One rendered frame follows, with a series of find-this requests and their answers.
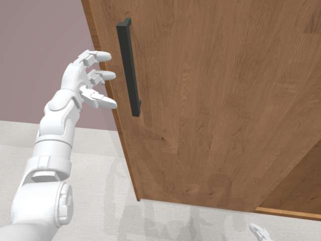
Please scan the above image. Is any robot right hand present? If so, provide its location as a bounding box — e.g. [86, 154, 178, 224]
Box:
[249, 223, 273, 241]

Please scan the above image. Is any left robot forearm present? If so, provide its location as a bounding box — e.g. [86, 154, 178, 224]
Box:
[10, 89, 82, 224]

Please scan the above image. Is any robot left hand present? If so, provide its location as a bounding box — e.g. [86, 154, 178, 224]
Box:
[60, 50, 117, 109]

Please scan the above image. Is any robot left upper arm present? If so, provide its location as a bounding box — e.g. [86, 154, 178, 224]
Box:
[0, 181, 74, 241]

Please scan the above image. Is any wardrobe door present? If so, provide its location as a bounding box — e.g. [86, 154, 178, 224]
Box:
[90, 0, 321, 213]
[258, 139, 321, 215]

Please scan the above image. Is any handle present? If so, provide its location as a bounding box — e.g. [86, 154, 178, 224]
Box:
[116, 18, 141, 117]

